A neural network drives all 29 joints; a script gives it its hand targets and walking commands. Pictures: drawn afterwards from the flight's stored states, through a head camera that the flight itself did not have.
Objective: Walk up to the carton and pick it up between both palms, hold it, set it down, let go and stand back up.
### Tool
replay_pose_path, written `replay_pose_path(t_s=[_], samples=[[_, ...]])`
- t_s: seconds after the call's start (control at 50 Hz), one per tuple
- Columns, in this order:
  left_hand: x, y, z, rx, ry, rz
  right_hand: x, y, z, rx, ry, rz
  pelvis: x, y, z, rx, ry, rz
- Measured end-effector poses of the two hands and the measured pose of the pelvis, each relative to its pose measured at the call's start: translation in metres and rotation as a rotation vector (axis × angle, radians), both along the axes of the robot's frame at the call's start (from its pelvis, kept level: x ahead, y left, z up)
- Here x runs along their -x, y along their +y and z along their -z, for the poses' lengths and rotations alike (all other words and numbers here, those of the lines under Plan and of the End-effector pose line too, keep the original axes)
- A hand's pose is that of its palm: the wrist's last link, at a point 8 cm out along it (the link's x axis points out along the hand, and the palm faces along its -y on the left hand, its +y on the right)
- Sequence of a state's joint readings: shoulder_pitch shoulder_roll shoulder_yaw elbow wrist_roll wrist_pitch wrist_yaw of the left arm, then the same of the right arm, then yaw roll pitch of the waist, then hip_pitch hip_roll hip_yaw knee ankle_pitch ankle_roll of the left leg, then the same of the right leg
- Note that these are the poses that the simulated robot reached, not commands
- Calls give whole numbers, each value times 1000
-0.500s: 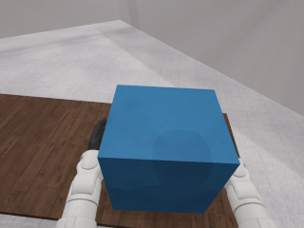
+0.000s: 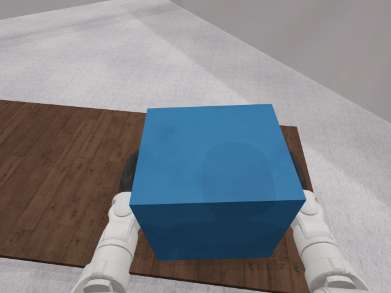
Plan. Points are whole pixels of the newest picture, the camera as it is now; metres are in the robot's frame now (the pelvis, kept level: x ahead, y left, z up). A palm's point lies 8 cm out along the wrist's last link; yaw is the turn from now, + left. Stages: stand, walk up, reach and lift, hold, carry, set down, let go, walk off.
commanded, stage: set down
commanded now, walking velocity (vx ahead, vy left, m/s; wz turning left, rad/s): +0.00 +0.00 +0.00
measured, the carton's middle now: (211, 187) +0.37 -0.02 +0.02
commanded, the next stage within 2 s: none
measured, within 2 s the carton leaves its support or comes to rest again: rests again in 1.48 s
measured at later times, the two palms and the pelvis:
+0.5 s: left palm (135, 194) +0.37 +0.15 -0.02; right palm (288, 193) +0.36 -0.20 +0.00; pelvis +0.01 +0.01 -0.01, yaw -1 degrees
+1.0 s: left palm (140, 204) +0.36 +0.15 -0.05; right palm (287, 201) +0.36 -0.21 -0.04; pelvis +0.00 +0.00 -0.02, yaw -2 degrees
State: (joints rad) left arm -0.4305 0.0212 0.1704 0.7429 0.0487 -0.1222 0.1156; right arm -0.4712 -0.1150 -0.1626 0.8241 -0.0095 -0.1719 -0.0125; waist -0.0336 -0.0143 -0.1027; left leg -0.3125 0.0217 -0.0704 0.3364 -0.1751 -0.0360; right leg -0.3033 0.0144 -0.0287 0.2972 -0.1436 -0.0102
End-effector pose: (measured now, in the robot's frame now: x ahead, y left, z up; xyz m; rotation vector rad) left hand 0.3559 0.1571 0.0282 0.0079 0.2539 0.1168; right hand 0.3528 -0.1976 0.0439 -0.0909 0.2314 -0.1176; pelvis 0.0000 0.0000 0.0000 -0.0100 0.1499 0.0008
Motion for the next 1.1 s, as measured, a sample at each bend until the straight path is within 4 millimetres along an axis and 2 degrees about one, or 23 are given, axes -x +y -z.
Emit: replay_pose_path(t_s=[0.46,1.1], samples=[[-11,-2,44,15,48,11,-5,-2,43,-12,49,23,-13,9,6,7,131,21],[-1,-10,85,8,74,-13,-4,-10,85,-9,77,-8,6,4,27,-5,278,36]])
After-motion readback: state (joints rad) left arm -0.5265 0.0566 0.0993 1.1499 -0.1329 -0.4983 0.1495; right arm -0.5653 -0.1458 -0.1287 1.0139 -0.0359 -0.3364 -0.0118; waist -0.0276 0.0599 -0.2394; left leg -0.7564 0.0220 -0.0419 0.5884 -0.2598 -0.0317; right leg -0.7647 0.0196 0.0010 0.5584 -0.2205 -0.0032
